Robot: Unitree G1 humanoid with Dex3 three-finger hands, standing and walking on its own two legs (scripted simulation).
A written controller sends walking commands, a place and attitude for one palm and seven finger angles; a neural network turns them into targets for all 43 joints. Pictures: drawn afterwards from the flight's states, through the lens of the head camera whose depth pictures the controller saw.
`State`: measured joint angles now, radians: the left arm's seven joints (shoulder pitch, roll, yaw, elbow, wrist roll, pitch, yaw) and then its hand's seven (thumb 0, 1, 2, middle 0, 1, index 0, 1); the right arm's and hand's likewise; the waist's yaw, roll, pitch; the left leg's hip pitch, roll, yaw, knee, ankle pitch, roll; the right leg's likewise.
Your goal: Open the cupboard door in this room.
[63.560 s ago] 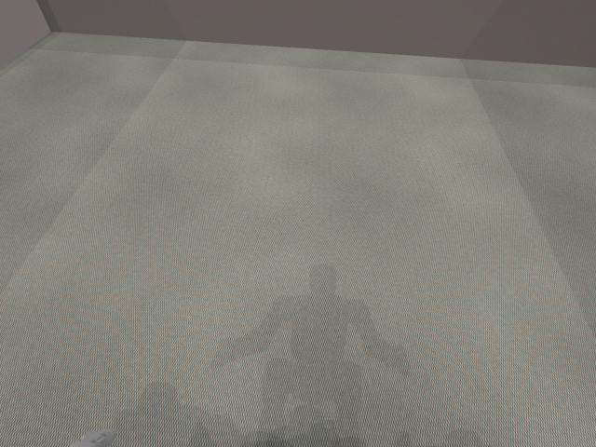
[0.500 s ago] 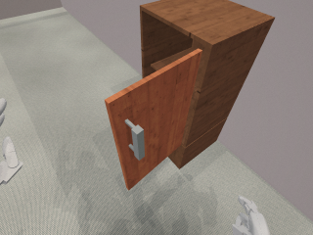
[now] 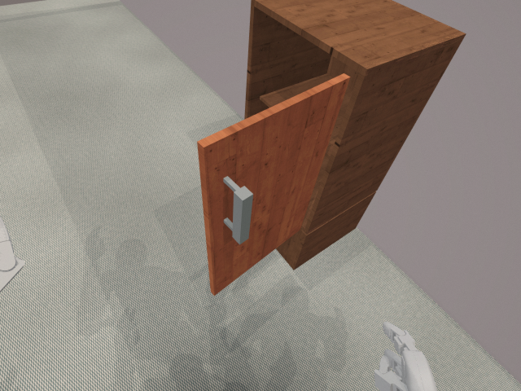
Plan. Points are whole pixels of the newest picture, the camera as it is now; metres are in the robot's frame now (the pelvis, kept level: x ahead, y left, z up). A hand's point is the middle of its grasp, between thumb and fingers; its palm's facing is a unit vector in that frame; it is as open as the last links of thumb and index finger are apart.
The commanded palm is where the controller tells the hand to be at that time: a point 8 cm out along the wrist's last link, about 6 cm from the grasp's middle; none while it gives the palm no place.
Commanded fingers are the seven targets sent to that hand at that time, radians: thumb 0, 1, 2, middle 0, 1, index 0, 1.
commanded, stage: step back with the hand held close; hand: left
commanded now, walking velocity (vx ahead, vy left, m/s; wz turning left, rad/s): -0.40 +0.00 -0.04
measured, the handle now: (234, 210) +0.45 +0.09 -0.03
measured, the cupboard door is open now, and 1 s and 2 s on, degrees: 96 96 96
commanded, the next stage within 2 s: stop stepping back and stand still in 0.16 s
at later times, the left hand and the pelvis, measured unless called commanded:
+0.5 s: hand (44, 352) +0.13 +0.22 +0.15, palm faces +0.31 -0.82 -0.49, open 7.4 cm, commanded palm +0.06 +0.26 +0.18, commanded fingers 0.00 0.90 0.90 -0.20 -0.30 -0.20 -0.30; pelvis -0.10 -0.03 -0.01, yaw -4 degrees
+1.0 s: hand out of the picture +0.07 +0.23 +0.16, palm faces +0.39 -0.81 -0.44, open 7.4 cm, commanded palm +0.03 +0.28 +0.18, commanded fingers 0.00 0.90 0.90 -0.20 -0.30 -0.20 -0.30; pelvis -0.13 -0.02 +0.00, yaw -2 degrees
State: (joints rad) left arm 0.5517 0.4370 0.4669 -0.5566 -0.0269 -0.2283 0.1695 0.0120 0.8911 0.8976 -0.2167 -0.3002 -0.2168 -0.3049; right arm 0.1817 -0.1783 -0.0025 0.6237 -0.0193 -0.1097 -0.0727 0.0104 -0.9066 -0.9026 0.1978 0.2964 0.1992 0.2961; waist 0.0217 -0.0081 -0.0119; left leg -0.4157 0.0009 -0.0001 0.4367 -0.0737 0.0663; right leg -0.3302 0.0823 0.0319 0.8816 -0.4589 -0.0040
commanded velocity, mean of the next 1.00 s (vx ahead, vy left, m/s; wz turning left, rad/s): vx -0.02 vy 0.01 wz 0.01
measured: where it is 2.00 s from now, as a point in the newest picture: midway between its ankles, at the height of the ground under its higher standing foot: outside the picture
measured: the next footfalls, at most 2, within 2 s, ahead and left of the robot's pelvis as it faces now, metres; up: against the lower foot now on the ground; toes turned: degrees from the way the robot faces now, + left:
right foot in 0.18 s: -0.12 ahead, -0.11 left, +0.00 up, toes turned +0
left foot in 0.34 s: +0.05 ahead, +0.06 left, +0.00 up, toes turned -4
